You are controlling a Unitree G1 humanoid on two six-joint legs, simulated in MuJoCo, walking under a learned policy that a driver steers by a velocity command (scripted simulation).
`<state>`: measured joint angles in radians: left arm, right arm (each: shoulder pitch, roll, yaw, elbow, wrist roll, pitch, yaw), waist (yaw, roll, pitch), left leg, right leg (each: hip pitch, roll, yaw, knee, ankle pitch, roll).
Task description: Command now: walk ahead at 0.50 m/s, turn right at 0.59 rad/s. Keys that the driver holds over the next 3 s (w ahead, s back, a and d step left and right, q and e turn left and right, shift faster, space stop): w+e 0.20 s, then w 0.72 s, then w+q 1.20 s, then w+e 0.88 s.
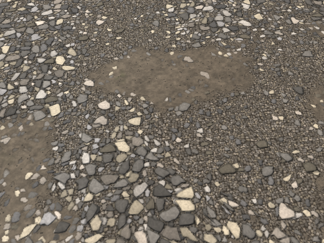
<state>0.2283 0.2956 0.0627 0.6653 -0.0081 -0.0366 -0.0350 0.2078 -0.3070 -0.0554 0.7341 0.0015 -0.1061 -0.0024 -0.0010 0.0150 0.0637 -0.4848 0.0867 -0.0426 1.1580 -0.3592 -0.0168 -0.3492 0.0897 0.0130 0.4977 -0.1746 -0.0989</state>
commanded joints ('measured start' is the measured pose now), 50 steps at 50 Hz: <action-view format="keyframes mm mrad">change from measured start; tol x32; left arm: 1 -21 138 39 -76 6 -25 16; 50 -16 80 14 13 16 -63 7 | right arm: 1 37 -113 -33 -61 -17 3 -6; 50 121 -69 -7 41 21 41 11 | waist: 1 -24 -69 -118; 16 -14 -134 -115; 18 -45 228 -390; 38 -79 65 -5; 44 120 -251 -457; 50 -11 -116 -84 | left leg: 1 -129 36 -26 -77 81 -23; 16 223 -74 5 -719 316 60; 19 832 313 -759 -860 -145 319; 31 346 100 -106 -1019 365 230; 41 468 109 -24 -698 761 142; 44 -226 -110 -60 79 -218 31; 50 -133 56 -33 -38 98 14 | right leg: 1 151 -255 337 -267 201 -200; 15 241 -246 373 -90 161 -84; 20 -441 -61 183 790 -324 70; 39 -176 -125 -4 11 113 58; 43 762 -448 504 -37 16 -202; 50 196 -319 203 -336 99 -131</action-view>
